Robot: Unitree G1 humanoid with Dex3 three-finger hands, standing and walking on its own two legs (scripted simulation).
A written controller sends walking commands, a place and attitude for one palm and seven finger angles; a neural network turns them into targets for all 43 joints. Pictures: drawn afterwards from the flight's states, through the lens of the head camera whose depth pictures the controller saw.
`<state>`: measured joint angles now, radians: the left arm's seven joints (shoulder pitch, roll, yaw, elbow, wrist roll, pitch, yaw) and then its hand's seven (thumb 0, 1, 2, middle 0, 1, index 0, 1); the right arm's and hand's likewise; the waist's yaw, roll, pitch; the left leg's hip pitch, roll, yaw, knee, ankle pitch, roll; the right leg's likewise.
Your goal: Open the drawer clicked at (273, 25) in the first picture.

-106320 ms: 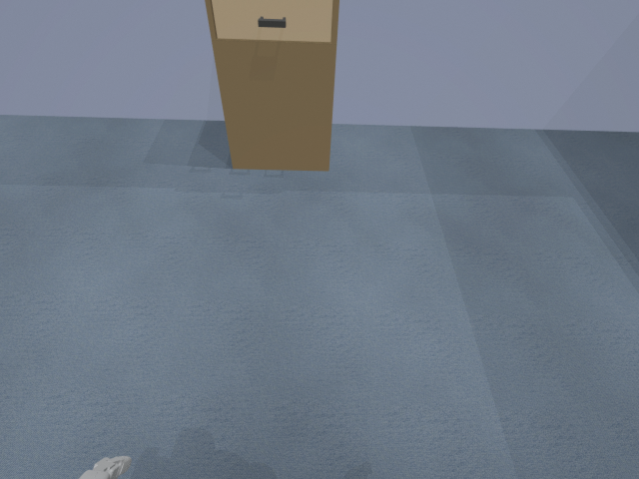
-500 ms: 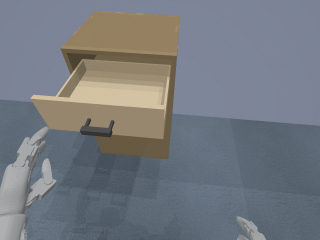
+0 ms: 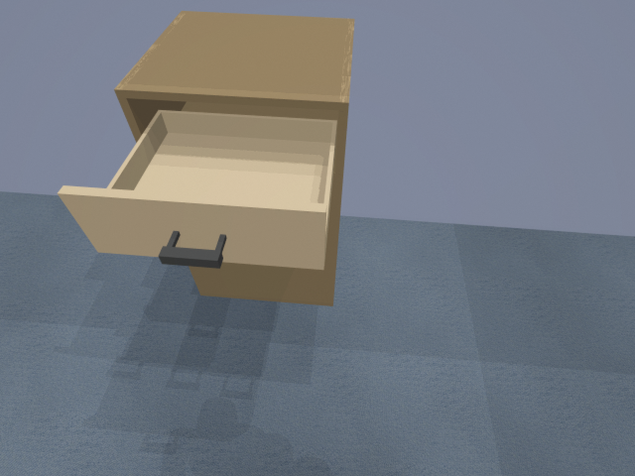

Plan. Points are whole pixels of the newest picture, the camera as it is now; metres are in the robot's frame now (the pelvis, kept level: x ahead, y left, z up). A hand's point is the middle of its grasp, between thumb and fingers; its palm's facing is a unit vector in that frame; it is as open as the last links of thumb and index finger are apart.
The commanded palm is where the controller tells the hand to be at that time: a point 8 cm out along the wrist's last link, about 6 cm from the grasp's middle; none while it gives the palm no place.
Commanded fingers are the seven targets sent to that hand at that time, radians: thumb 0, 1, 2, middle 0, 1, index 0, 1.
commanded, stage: let the arm hang, fingers relaxed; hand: left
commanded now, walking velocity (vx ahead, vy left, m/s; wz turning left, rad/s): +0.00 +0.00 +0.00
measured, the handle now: (195, 247) +0.47 +0.25 -0.05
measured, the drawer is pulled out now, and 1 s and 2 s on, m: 0.30 0.30 0.30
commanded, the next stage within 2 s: look to check the result in 0.54 s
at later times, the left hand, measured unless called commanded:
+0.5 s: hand out of the picture -0.01 +0.16 -0.18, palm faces +0.03 -0.99 -0.15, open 7.3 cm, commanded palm none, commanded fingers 0.00 0.90 0.90 -0.20 -0.30 -0.20 -0.30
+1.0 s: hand out of the picture +0.01 +0.17 -0.18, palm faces +0.03 -0.99 -0.16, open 7.3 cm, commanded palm none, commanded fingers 0.00 0.90 0.90 -0.20 -0.30 -0.20 -0.30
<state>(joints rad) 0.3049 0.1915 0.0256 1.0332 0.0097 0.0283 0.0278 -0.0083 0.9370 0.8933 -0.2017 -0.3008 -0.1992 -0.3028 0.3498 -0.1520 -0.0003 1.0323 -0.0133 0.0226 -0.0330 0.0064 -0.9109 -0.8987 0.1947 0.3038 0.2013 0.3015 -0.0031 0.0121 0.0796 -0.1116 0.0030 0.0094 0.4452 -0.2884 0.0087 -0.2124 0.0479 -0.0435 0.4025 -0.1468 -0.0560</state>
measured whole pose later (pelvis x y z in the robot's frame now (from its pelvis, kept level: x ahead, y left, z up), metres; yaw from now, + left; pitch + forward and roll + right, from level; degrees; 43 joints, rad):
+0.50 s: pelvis +0.00 +0.01 +0.00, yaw -1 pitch -2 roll +0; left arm 0.31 0.11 0.01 1.13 0.01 0.01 0.04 0.01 0.92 0.89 -0.20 -0.30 -0.20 -0.30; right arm 0.40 -0.09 0.00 1.11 -0.01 0.00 -0.04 0.00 -0.91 -0.90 0.19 0.30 0.20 0.30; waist -0.01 -0.01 0.05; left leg -0.11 -0.01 0.03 0.44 -0.29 0.02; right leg -0.23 0.04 -0.02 0.41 -0.15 -0.04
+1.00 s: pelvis +0.02 +0.02 +0.00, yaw -1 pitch -2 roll +0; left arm 0.30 0.11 0.02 1.13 0.01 0.00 0.04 0.01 0.92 0.89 -0.20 -0.30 -0.20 -0.30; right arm 0.35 -0.08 0.01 1.11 -0.01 -0.01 -0.05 0.00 -0.91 -0.90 0.19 0.30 0.20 0.30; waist -0.01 0.00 0.06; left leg -0.08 -0.02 0.03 0.41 -0.31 0.03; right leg -0.20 0.03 -0.02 0.42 -0.19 -0.03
